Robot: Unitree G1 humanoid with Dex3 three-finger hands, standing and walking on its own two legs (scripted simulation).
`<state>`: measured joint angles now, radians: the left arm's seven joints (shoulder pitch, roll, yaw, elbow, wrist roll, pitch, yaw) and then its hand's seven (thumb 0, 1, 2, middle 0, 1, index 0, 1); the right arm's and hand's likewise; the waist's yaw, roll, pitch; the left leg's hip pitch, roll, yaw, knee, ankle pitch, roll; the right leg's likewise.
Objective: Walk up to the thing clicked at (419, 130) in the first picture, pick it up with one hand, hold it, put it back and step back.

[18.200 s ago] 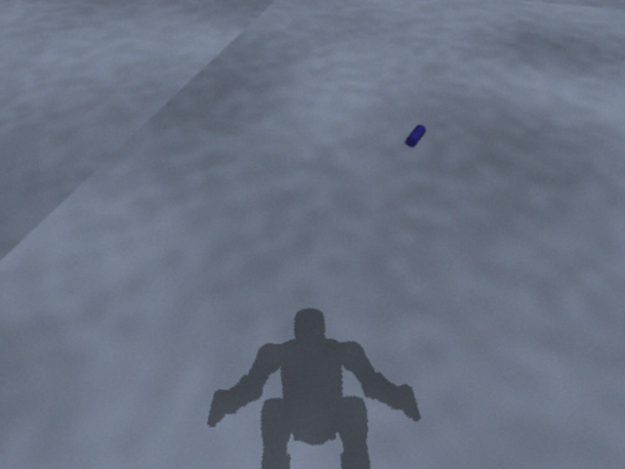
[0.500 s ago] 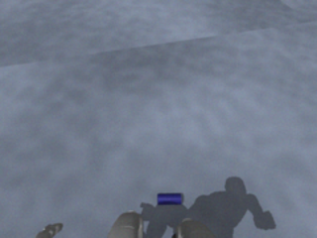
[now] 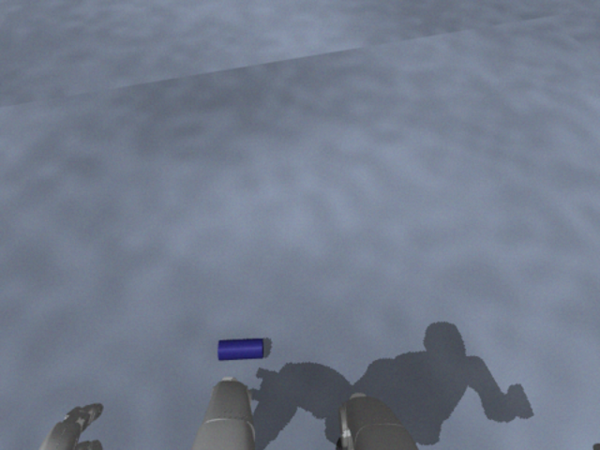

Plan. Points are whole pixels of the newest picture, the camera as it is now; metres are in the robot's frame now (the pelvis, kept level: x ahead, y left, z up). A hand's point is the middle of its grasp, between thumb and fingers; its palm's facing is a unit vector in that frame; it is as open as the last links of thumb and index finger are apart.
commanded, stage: walk up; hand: left
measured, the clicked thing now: (241, 349) +0.41 +0.18 -0.68
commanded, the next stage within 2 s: none
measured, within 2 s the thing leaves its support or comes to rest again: neither
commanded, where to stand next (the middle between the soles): +0.07 +0.02 m, yaw +3 degrees
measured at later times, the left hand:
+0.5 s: hand out of the picture -0.02 +0.26 -0.09, palm faces +0.15 -0.89 -0.43, open 7.4 cm
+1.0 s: hand out of the picture +0.09 +0.25 -0.10, palm faces +0.11 -0.94 -0.32, open 7.4 cm
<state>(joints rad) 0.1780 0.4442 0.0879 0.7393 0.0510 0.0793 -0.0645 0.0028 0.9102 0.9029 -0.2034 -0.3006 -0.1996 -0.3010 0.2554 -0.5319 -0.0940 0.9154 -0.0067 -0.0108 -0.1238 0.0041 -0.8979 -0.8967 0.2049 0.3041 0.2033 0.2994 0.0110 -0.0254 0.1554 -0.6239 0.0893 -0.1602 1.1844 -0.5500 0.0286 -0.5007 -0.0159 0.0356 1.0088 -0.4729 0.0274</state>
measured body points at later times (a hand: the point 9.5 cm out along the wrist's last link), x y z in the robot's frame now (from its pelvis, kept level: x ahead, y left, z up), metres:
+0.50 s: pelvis -0.01 -0.03 +0.04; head +0.01 -0.04 +0.49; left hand -0.03 +0.30 -0.06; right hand +0.11 -0.34 -0.08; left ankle -0.03 +0.11 -0.68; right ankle +0.04 -0.14 -0.68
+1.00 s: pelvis +0.02 -0.01 +0.06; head +0.04 +0.00 +0.50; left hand +0.09 +0.30 -0.08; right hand +0.14 -0.31 -0.06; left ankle -0.03 +0.11 -0.68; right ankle +0.05 -0.14 -0.68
